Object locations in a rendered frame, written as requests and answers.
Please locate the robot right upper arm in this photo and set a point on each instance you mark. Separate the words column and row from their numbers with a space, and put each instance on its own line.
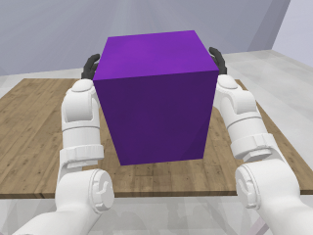
column 270, row 188

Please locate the carton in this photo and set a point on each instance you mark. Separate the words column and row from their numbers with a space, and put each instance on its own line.
column 156, row 91

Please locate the robot left upper arm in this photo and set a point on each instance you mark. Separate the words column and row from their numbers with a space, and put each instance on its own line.
column 81, row 198

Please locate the robot left forearm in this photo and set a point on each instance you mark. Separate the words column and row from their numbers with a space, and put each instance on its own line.
column 81, row 129

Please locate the robot right hand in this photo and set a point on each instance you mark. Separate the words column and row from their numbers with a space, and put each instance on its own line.
column 218, row 60

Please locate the robot right forearm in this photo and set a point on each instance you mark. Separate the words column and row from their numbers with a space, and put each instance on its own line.
column 250, row 139

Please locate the robot left hand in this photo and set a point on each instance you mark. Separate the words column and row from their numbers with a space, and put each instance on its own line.
column 90, row 68

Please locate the table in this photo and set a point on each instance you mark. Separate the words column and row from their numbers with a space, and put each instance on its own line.
column 31, row 138

